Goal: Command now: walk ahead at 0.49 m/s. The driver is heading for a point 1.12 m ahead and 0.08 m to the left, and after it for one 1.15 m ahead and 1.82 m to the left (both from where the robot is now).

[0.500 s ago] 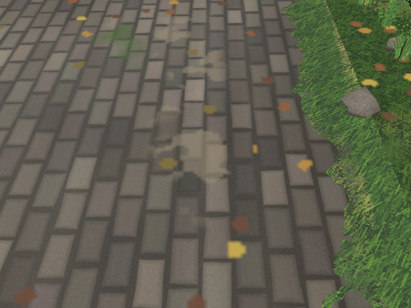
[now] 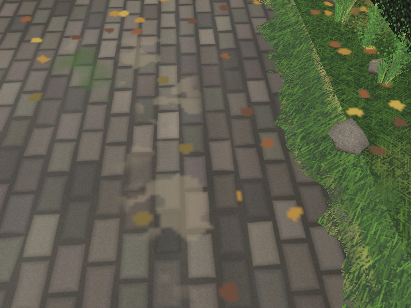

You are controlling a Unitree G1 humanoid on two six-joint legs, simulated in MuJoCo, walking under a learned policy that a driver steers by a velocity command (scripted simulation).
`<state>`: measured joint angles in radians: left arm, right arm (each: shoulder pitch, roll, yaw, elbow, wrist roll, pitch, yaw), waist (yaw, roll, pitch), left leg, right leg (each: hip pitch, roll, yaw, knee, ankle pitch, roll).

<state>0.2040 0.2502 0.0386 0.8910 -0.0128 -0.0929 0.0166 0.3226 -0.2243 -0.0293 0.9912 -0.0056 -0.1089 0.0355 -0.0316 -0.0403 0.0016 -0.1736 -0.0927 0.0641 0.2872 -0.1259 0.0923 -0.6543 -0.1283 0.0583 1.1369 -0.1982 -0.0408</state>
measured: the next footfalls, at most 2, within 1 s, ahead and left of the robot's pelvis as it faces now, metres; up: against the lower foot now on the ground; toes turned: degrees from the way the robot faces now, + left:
right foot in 0.30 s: +0.34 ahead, -0.17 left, +0.00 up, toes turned -2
left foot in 0.86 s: +0.65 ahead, +0.07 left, +0.00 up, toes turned +3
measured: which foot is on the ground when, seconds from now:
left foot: down 0.00-0.32, up 0.34-0.84, down 0.86-1.00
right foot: up 0.00-0.28, down 0.30-0.88, up 0.90-1.00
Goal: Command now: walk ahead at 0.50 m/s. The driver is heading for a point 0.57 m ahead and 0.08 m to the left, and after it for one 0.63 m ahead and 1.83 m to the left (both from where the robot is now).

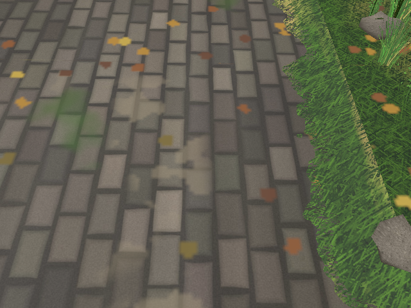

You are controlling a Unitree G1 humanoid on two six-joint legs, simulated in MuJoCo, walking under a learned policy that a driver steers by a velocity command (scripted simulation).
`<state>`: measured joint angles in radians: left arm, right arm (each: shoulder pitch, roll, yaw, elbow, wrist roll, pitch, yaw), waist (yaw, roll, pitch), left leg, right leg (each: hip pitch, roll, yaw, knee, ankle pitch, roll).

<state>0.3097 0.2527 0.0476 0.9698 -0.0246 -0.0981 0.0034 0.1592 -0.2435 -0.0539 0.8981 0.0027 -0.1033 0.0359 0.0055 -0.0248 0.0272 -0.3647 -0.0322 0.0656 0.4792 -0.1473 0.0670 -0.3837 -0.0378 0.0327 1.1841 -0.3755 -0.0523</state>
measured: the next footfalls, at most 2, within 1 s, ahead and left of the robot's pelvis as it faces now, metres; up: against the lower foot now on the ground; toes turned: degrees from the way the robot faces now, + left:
right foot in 0.44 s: +0.42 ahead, -0.15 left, +0.00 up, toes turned -2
left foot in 0.98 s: +0.64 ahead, +0.09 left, +0.00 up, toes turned +16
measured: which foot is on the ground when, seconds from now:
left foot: down 0.00-0.44, up 0.46-0.96, down 0.98-1.00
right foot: up 0.00-0.42, down 0.44-0.96, up 0.98-1.00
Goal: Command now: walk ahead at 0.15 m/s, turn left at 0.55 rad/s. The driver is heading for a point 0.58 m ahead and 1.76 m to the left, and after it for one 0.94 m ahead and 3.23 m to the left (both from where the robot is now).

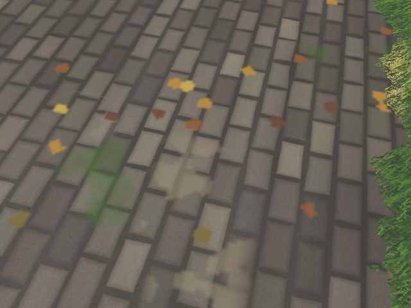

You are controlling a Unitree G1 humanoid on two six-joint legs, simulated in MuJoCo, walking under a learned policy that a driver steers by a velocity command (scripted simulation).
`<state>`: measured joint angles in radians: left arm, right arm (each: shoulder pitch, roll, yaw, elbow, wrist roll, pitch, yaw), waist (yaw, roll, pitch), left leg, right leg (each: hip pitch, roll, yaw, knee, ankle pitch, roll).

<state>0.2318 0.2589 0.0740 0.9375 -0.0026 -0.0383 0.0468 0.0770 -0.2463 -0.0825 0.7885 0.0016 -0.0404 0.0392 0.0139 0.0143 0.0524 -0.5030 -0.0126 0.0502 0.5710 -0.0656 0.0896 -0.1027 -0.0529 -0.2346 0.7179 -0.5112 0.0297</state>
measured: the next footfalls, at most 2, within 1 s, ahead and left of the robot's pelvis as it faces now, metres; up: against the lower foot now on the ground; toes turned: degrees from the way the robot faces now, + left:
right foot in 0.52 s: +0.19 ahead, -0.14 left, +0.00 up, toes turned +24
left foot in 0.94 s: +0.05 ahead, +0.10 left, +0.00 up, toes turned +36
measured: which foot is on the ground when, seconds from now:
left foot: down 0.00-0.52, up 0.54-0.92, down 0.94-1.00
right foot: up 0.00-0.50, down 0.52-0.94, up 0.96-1.00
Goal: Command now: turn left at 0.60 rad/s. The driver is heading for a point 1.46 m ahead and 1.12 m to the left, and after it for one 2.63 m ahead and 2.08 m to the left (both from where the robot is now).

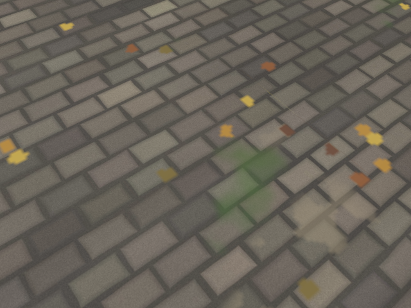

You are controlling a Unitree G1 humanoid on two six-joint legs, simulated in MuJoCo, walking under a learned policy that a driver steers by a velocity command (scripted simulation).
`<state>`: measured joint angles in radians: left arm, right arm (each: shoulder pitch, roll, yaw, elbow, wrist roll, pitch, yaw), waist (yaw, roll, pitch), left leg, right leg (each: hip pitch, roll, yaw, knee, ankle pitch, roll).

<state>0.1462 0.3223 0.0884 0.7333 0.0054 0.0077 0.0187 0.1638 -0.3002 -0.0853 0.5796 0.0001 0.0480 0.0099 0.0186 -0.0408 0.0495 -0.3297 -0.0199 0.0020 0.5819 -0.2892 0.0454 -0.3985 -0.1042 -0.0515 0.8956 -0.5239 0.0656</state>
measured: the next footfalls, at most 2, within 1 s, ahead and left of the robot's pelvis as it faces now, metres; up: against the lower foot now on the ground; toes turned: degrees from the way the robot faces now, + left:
right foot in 0.42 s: +0.08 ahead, -0.11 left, +0.00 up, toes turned +19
left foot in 0.76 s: -0.02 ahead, +0.13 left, +0.00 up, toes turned +15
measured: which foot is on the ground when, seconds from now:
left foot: down 0.00-0.42, up 0.44-0.74, down 0.76-1.00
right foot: up 0.00-0.40, down 0.42-1.00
